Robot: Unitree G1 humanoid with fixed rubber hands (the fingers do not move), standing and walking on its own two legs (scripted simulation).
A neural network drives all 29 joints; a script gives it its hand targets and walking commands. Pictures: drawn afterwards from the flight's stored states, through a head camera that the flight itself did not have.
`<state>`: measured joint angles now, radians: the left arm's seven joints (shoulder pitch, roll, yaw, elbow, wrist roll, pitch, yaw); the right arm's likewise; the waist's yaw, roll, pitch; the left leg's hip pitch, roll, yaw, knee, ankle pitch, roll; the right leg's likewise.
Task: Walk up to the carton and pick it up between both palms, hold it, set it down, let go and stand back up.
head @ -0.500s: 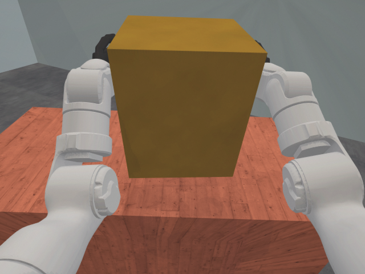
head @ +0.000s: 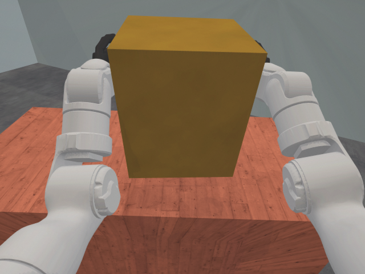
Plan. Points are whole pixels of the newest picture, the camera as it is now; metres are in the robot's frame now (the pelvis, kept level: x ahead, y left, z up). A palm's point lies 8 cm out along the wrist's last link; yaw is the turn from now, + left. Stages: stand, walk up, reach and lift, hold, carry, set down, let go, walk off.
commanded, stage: hold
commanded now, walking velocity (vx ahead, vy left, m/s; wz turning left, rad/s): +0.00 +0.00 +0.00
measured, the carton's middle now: (181, 98) +0.36 +0.00 +0.28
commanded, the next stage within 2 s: set down in 0.44 s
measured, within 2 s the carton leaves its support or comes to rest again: neither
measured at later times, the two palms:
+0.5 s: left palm (102, 71) +0.37 +0.15 +0.33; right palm (258, 75) +0.37 -0.15 +0.33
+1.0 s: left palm (101, 82) +0.40 +0.17 +0.30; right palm (242, 96) +0.40 -0.14 +0.27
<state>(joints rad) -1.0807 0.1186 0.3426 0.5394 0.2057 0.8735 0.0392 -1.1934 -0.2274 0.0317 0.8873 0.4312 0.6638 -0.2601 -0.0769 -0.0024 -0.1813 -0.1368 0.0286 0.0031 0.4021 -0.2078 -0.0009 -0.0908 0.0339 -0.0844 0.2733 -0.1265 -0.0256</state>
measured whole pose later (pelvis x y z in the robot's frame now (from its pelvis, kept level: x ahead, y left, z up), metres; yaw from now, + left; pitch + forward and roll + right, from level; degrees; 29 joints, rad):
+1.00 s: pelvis +0.01 -0.01 +0.00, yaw +2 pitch -8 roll -1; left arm -1.01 0.10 0.37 0.50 0.31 0.65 -0.02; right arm -1.05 -0.10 -0.08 0.91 0.24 0.32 -0.18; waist -0.10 -0.07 -0.03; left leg -0.02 0.02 -0.03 0.36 -0.20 -0.01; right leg 0.03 0.03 -0.11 0.24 -0.14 -0.03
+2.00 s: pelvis +0.00 -0.01 +0.00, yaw +1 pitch -4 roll -1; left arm -0.89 0.01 0.34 0.52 0.28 0.56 0.09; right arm -0.95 -0.10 -0.14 0.94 0.13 0.23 -0.10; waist -0.04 -0.04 -0.02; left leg -0.10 0.02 -0.01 0.36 -0.19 -0.01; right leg -0.07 0.03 -0.10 0.28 -0.14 -0.03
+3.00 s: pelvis +0.01 -0.01 +0.00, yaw +1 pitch -1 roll -1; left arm -0.80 -0.02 0.34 0.62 0.24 0.38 0.13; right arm -0.87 -0.08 -0.19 0.98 0.03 0.13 -0.07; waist -0.01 -0.02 -0.04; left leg -0.15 0.02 -0.01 0.35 -0.18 -0.01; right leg -0.13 0.03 -0.09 0.27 -0.13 -0.04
